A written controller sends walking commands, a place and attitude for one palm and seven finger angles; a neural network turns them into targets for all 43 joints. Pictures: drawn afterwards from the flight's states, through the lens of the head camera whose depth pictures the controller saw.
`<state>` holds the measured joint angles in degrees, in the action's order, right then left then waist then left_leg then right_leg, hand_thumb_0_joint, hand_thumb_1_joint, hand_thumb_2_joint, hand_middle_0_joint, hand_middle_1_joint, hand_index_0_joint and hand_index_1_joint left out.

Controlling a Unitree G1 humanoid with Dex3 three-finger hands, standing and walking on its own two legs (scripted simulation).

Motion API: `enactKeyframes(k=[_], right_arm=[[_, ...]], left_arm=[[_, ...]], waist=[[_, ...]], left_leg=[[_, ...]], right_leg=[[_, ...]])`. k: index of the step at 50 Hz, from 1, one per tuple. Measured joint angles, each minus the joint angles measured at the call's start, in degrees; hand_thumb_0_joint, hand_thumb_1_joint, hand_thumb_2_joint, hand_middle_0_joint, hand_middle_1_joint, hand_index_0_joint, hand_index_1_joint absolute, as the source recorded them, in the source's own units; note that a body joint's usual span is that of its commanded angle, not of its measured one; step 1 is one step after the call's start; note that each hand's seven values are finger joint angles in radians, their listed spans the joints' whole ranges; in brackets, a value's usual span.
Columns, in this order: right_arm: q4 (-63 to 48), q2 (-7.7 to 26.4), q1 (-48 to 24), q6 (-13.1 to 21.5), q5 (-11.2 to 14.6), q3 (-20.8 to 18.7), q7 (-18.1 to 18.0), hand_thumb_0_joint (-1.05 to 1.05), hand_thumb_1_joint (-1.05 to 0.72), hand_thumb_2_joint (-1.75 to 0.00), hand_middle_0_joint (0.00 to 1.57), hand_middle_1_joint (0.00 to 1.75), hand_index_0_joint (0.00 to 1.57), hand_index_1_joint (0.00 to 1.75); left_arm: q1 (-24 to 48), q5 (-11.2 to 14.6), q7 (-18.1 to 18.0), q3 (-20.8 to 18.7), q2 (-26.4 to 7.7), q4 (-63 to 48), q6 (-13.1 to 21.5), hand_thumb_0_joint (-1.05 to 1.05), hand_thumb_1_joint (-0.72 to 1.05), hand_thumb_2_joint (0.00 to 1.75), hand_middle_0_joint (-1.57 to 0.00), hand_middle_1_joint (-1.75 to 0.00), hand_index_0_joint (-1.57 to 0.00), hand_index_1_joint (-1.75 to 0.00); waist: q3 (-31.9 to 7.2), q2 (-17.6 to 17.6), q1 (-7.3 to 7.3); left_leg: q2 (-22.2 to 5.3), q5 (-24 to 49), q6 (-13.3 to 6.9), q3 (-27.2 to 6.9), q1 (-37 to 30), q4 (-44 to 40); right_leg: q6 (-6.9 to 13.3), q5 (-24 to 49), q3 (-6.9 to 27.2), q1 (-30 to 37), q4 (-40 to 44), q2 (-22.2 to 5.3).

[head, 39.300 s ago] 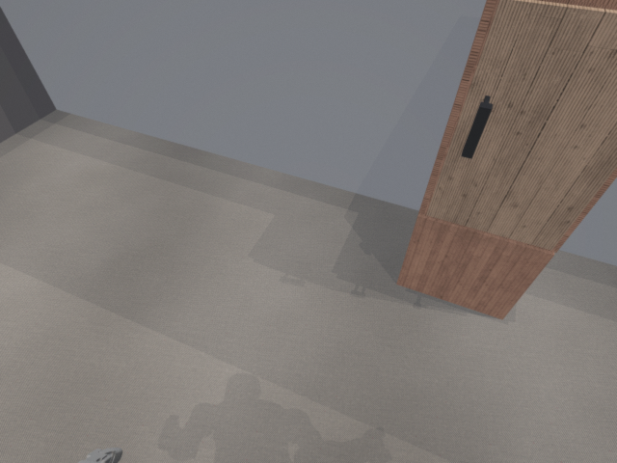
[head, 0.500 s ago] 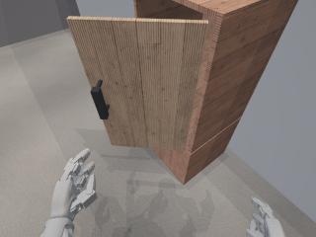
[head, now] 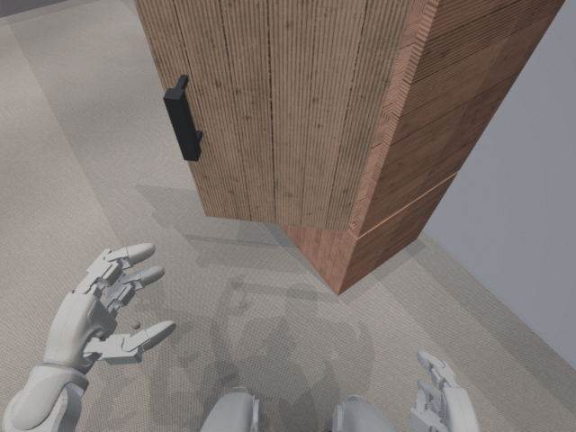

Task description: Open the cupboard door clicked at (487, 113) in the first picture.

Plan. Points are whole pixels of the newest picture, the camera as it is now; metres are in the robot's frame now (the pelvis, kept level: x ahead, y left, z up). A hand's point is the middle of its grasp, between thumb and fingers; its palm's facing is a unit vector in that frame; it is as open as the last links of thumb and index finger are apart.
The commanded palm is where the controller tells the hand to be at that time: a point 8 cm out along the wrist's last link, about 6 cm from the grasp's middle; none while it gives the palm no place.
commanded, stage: raise the hand with hooked fingers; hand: left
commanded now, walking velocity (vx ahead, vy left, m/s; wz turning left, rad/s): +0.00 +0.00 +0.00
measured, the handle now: (187, 119) +0.57 +0.21 +0.07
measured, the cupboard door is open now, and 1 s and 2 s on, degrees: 47 47 47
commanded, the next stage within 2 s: move the hooked fingers beside the handle in 1.34 s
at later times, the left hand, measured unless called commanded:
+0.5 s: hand (83, 286) +0.27 +0.27 +0.07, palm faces -0.03 -1.00 -0.06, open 13.5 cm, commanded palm +0.25 +0.32 +0.08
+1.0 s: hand (56, 246) +0.31 +0.30 +0.09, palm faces -0.05 -1.00 -0.04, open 14.0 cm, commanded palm +0.28 +0.35 +0.09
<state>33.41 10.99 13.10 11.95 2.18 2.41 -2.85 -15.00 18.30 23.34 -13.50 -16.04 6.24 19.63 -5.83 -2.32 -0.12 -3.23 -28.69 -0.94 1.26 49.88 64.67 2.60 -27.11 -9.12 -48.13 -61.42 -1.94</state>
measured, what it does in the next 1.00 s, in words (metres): stands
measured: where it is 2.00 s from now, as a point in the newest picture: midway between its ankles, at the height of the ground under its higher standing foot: outside the picture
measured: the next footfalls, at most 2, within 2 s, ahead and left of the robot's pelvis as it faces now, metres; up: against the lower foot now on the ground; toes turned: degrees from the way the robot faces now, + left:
none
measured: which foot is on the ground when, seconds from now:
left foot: down 0.00-1.00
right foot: down 0.00-1.00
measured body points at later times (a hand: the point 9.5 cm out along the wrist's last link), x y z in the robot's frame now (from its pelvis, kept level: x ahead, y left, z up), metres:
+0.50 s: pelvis +0.01 +0.03 +0.02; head +0.07 +0.04 +0.47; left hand +0.27 +0.32 +0.08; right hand +0.19 -0.22 -0.04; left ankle +0.03 +0.11 -0.66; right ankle +0.03 -0.10 -0.66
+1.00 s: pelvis +0.02 +0.03 +0.03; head +0.08 +0.04 +0.48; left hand +0.31 +0.36 +0.10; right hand +0.16 -0.23 -0.04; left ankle +0.03 +0.11 -0.66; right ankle +0.03 -0.10 -0.66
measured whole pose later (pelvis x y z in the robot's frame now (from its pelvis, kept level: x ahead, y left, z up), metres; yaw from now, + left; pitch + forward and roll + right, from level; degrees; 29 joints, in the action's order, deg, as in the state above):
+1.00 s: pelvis +0.02 +0.03 +0.03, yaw -1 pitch +12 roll -3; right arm 31.9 17.3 17.1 12.1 2.2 2.0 -3.3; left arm 2.9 21.1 33.5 -25.7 -26.1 25.8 16.4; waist -4.6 -1.2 -1.0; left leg -1.9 -25.6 -3.2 3.4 40.4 53.9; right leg 0.0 -22.4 -7.0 -38.6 -49.4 -2.2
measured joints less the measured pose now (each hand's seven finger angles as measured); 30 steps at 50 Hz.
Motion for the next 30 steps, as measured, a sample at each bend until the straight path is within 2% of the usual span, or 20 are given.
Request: enactKeyframes(k=[2,5,9,14,22,30], right_arm=[[0.15,0.51,1.57,0.20,-0.06,-0.41,-0.15,0.02,-0.91,-0.90,0.20,0.30,0.21,0.30],[0.36,1.93,3.27,0.70,-0.06,-1.26,-0.29,0.02,-0.91,-0.90,0.20,0.30,0.21,0.30],[0.29,4.23,4.17,1.31,0.12,-2.21,-0.55,0.02,-0.91,-0.90,0.20,0.30,0.21,0.30],[-0.53,5.90,3.48,2.00,0.23,-2.83,-0.70,0.02,-0.91,-0.90,0.20,0.30,0.21,0.30],[-2.76,5.36,1.48,2.13,0.02,-1.65,-0.21,0.01,-0.91,-0.90,0.20,0.30,0.21,0.30],[-3.29,4.26,0.63,1.37,-0.15,0.33,-0.06,0.01,-0.91,-0.90,0.20,0.30,0.21,0.30]], left_arm=[[-0.20,0.27,-0.80,-0.76,-0.15,0.30,-0.31,0.00,0.16,0.58,-0.26,-0.77,-0.25,-0.77],[-0.39,0.41,-1.74,-1.80,-0.27,1.07,1.06,0.00,0.10,0.55,-0.26,-0.81,-0.25,-0.81],[0.67,0.39,-1.41,-2.55,-0.87,2.89,2.66,0.00,0.00,0.51,-0.27,-0.87,-0.26,-0.87],[2.07,0.31,-0.36,-2.84,-1.88,4.07,2.45,0.00,-0.11,0.46,-0.27,-0.95,-0.27,-0.95],[4.93,0.54,0.32,-4.25,-3.31,5.08,0.95,-0.01,-0.30,0.38,-0.29,-1.07,-0.28,-1.07],[9.44,0.94,3.41,-6.66,-5.31,9.06,-1.57,-0.01,-0.45,0.32,-0.30,-1.16,-0.29,-1.16]], waist=[[-0.01,0.04,-0.59],[-0.15,0.24,-1.16],[-0.02,0.77,-1.32],[0.42,1.35,-1.35],[0.61,1.63,-0.67],[0.73,1.15,0.39]], left_leg=[[0.13,0.57,-0.29,0.65,-0.99,-1.46],[0.40,1.13,-0.70,1.31,-2.01,-2.97],[0.75,1.33,-1.22,1.71,-2.71,-3.79],[0.99,1.35,-1.68,1.88,-4.01,-4.61],[1.34,1.59,-2.07,1.81,-6.50,-6.48],[1.54,1.87,-2.26,1.52,-7.82,-7.74]], right_leg=[[-0.31,0.71,0.60,0.69,1.27,-0.04],[-0.76,1.40,1.21,1.46,2.64,-0.20],[-1.25,1.76,1.61,2.10,3.48,-0.45],[-1.74,2.10,1.78,3.56,4.67,-0.57],[-2.32,2.68,1.70,6.43,7.13,-0.68],[-2.62,3.18,1.41,8.14,8.92,-0.69]])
